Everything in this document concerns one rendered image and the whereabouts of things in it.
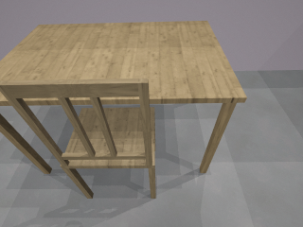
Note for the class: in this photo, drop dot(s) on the chair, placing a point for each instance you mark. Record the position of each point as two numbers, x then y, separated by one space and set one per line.
119 137

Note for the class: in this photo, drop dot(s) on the table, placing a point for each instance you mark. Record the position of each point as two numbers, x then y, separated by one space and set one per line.
182 60

